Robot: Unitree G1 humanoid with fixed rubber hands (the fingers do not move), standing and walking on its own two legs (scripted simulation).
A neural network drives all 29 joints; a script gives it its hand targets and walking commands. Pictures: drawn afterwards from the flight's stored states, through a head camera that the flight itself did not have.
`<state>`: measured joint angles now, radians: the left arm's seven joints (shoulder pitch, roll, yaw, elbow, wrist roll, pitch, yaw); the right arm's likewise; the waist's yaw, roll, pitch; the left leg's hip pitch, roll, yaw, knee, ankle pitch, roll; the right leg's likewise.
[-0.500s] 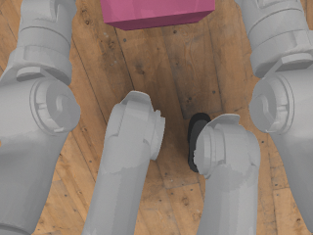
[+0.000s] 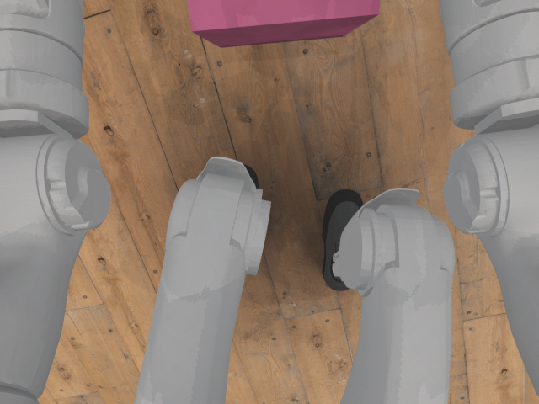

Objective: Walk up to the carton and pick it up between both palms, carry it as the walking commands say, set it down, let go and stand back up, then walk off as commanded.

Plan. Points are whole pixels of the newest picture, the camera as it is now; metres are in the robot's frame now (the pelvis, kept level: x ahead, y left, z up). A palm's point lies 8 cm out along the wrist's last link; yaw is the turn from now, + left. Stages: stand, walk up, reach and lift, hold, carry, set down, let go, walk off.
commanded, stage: set down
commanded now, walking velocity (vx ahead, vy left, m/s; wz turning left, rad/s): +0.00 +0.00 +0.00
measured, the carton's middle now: out of the picture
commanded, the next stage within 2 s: let go in 1.20 s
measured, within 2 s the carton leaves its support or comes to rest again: neither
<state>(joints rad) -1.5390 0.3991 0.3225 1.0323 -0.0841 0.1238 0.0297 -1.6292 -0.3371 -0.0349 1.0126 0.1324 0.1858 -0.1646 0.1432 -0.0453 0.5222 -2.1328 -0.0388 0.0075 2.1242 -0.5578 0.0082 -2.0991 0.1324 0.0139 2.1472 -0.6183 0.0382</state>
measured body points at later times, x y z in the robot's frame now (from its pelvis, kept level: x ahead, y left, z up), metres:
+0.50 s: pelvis +0.02 +0.01 +0.11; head +0.37 +0.05 +0.39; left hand +0.55 +0.29 -0.01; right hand +0.62 -0.05 -0.02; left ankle +0.12 +0.11 -0.36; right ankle +0.11 -0.11 -0.36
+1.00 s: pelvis +0.05 +0.00 +0.25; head +0.36 +0.04 +0.57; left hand +0.54 +0.30 +0.15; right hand +0.61 -0.05 +0.14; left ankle +0.12 +0.11 -0.36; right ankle +0.11 -0.11 -0.36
